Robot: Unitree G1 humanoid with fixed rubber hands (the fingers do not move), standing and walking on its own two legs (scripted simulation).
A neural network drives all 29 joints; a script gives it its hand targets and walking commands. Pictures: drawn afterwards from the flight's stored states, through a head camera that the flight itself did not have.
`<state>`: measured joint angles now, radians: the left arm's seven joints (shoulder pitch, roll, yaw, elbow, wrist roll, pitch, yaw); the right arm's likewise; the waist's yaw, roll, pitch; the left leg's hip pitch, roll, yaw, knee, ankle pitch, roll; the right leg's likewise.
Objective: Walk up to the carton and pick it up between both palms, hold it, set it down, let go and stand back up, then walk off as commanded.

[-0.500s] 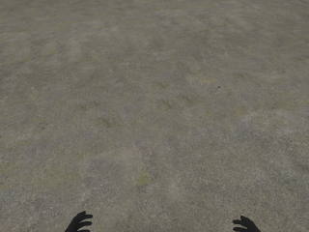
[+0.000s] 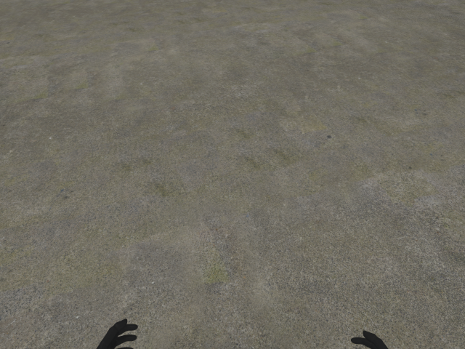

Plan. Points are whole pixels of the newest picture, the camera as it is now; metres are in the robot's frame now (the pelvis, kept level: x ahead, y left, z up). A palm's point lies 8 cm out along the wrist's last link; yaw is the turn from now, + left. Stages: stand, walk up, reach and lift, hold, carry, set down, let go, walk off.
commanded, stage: stand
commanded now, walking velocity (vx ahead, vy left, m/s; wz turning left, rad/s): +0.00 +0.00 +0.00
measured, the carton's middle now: out of the picture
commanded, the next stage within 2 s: walk up in 0.92 s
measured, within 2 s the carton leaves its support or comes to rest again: neither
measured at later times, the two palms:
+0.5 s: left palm out of the picture +0.12 +0.25 -0.09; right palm out of the picture +0.10 -0.24 -0.11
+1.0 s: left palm out of the picture +0.09 +0.25 -0.09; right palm out of the picture +0.07 -0.24 -0.11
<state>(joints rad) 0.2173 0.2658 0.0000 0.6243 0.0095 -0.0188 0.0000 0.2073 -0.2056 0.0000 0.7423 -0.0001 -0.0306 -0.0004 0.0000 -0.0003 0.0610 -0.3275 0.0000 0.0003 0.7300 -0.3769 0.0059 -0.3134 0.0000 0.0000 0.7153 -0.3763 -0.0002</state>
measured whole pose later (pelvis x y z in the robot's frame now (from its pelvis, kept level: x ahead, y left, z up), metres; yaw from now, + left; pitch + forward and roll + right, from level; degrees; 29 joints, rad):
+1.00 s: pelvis -0.03 +0.00 +0.00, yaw +0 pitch -4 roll +0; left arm 0.22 0.27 0.00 0.74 0.01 -0.02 0.00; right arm 0.21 -0.21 0.00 0.85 0.00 -0.03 0.00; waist 0.00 0.00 0.06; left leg -0.31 0.00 0.00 0.71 -0.34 0.01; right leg -0.30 0.00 0.00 0.72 -0.34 0.00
